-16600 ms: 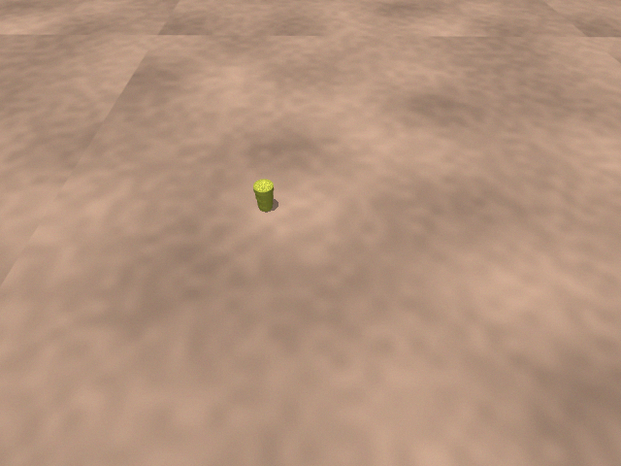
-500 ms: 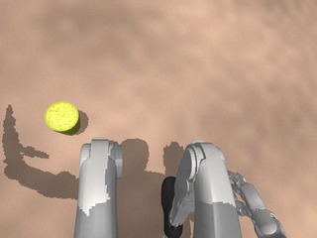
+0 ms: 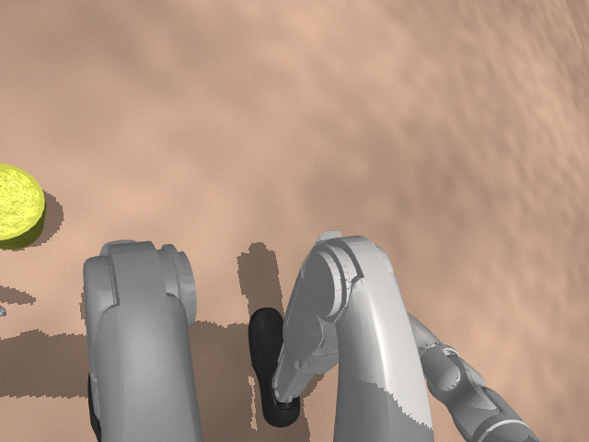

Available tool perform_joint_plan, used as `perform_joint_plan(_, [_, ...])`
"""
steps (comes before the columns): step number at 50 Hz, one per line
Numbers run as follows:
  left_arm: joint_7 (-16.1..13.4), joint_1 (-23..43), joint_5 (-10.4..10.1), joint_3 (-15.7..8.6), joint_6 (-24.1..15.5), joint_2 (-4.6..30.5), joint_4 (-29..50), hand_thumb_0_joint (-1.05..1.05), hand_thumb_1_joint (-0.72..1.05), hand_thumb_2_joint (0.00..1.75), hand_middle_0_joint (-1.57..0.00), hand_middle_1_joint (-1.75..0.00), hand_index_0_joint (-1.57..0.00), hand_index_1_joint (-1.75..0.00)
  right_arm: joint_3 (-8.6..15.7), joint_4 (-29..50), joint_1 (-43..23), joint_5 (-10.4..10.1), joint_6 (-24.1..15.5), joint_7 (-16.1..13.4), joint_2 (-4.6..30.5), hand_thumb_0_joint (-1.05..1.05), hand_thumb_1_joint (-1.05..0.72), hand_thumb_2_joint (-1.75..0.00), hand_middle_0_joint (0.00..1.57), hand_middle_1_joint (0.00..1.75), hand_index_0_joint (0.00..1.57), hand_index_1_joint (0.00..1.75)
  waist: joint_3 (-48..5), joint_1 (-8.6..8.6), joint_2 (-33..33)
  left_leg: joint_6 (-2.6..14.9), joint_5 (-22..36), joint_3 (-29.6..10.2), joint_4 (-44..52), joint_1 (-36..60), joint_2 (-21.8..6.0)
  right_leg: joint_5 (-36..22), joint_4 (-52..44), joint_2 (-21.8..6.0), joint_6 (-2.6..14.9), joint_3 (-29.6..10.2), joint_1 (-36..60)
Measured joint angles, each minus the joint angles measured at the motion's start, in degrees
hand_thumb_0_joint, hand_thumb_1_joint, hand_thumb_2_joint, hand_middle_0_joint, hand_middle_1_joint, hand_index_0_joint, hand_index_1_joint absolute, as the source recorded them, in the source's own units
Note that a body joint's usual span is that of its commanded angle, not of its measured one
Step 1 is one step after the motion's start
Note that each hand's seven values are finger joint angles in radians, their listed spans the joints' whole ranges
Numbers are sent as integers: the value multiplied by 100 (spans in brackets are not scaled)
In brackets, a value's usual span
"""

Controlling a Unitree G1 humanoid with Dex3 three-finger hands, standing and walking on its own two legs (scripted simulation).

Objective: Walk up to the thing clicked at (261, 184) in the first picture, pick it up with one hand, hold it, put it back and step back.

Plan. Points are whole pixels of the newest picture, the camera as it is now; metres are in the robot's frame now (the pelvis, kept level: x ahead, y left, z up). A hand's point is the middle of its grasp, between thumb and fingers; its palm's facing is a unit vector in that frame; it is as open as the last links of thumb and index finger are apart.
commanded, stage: close in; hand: left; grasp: from the side
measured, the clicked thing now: (6, 215) +0.39 +0.30 -0.21
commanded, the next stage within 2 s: rest palm in 0.40 s
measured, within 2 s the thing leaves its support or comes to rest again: leaves its support in 1.64 s
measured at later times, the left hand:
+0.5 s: hand out of the picture +0.35 +0.30 -0.17, palm faces +0.39 -0.92 +0.03, open 17.5 cm
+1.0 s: hand out of the picture +0.37 +0.30 -0.19, palm faces +0.41 -0.91 +0.00, open 12.5 cm
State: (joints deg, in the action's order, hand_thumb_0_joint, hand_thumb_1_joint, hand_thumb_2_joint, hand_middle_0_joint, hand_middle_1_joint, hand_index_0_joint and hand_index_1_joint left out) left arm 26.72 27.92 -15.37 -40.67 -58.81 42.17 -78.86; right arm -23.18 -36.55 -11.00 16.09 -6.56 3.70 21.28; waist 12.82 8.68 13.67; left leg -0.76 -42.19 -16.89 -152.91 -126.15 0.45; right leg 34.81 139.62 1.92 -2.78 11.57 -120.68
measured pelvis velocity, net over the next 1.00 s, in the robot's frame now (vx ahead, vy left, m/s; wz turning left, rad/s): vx -0.02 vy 0.01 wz -0.06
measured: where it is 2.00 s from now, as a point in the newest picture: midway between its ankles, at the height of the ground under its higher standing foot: (207, 413)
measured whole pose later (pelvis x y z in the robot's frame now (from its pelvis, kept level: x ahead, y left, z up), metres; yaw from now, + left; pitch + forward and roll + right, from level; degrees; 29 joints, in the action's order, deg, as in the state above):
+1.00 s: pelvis -0.02 +0.01 -0.01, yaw -3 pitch +7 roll -19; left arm -2.1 28.3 -5.0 -31.6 -71.1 45.6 -83.5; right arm -29.7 -32.2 -11.7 22.5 -1.9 9.5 21.5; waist 18.5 11.4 17.4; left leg 0.7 -41.1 -22.0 -155.8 -124.3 0.0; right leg 31.6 137.6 4.3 -3.8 15.5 -116.7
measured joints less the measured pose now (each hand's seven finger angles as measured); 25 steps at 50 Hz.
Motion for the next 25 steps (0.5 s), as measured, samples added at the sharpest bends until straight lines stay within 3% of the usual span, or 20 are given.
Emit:
perform_joint_plan(4, [-570, -39, 203, 63, -260, -84, 145, -2, -60, 2, -8, -9, -7, -9, -99, 76, 19, 141, 96, 111, -24, 0, -93, -90, 21, 30, 21, 30, 97, 13, 87, -4, 55, -115, -76, 52, 27, -76, -8, 23, -20, 86, 101])
perform_joint_plan(7, [-908, -81, 319, 253, -384, -83, 197, -2, -61, 2, -8, -9, -7, -8, -134, 109, 74, 213, 170, 186, -22, 0, -93, -90, 21, 30, 21, 30, 131, 24, 99, 20, 125, -157, -101, 55, 47, -132, -28, 31, -25, 124, 157])
perform_joint_plan(14, [-1386, -191, 496, 717, -541, -40, 79, -2, -61, 1, -7, -8, -8, -7, -250, 227, 183, 271, 287, 348, 50, 0, -92, -90, 21, 30, 21, 30, 192, 96, 61, 114, 257, -205, -104, 71, 31, -251, -121, 79, -11, 180, 267])
perform_joint_plan(19, [-1726, -177, 507, 791, -719, -30, -130, -2, -60, 1, -7, -7, -8, -6, -379, 306, 207, 371, 319, 432, 97, 0, -92, -90, 21, 30, 21, 30, 229, 180, 111, 157, 288, -251, -128, 105, 7, -310, -158, 122, -42, 216, 324])
perform_joint_plan(25, [-2197, -111, 735, 826, -917, 57, -304, -2, -57, 5, -7, -7, -7, -6, -461, 393, 206, 494, 366, 506, 103, 0, -91, -90, 21, 30, 21, 30, 323, 225, 227, 166, 269, -331, -187, 141, -15, -341, -167, 167, -12, 276, 366])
